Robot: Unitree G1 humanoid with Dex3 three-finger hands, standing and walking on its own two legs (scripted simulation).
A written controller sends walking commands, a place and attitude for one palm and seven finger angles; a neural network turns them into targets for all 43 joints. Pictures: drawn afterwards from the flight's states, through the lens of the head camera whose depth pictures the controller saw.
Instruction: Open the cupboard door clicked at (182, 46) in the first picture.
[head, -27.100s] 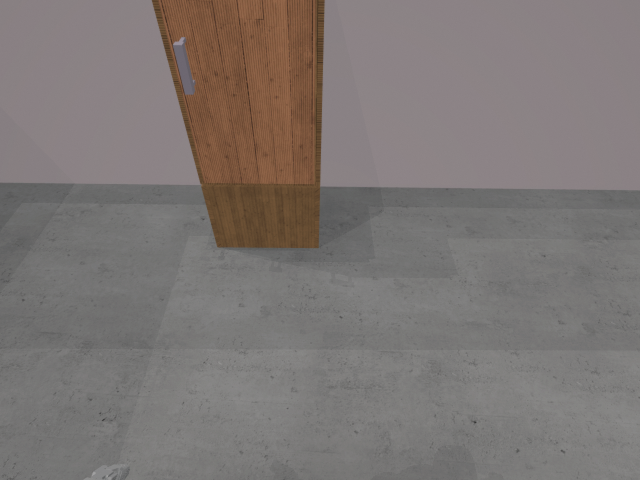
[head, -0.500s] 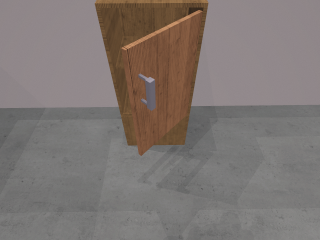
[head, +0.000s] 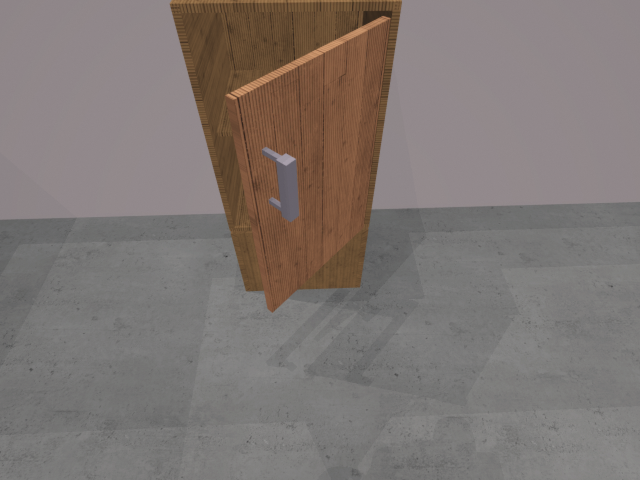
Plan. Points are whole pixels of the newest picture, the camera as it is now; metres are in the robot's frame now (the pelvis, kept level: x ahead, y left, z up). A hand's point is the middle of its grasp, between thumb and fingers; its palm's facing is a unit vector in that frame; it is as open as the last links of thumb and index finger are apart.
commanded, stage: walk to a spot facing it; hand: left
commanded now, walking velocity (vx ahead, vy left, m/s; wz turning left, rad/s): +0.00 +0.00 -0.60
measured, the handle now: (279, 184) +0.57 +0.11 +0.02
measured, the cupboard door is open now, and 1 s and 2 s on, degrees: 47 47 47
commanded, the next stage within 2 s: none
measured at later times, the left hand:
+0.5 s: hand out of the picture +0.09 +0.15 -0.16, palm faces -0.17 -0.93 -0.31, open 7.4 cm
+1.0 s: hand (237, 472) +0.16 +0.14 -0.17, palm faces -0.45 -0.87 -0.22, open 7.4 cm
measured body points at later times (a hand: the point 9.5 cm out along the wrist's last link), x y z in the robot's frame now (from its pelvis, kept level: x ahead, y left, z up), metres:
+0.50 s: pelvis -0.02 -0.04 -0.01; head +0.02 -0.08 +0.44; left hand +0.09 +0.20 -0.14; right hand -0.01 -0.31 -0.17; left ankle -0.01 +0.11 -0.67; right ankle -0.04 -0.12 -0.74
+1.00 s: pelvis -0.01 -0.02 +0.00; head +0.05 -0.02 +0.44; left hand +0.19 +0.18 -0.15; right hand -0.05 -0.27 -0.13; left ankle +0.05 +0.10 -0.74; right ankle -0.08 -0.12 -0.67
